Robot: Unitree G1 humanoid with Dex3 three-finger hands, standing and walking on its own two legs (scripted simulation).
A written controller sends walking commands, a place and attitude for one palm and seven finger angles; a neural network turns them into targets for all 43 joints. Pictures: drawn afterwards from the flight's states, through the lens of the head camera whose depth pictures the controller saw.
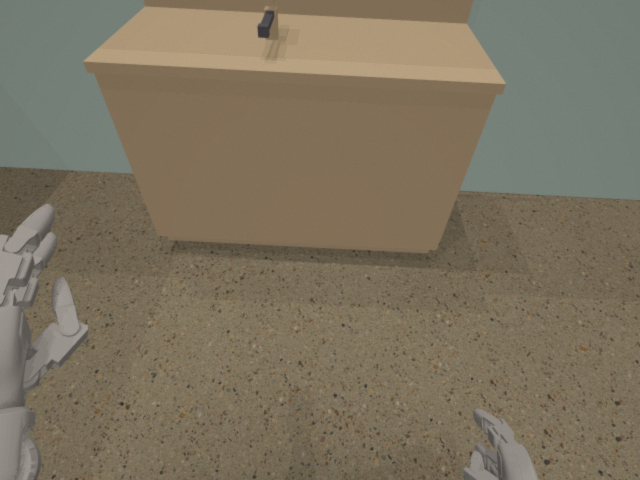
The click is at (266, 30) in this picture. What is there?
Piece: tap's lever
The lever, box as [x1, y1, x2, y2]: [257, 23, 269, 37]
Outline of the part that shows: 259,23 257,26 258,37 268,37 268,24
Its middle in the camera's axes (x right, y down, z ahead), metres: -0.16 -0.57 +1.05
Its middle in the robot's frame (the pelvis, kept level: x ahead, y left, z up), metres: +1.17 +0.23 +0.10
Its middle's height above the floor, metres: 0.87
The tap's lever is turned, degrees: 0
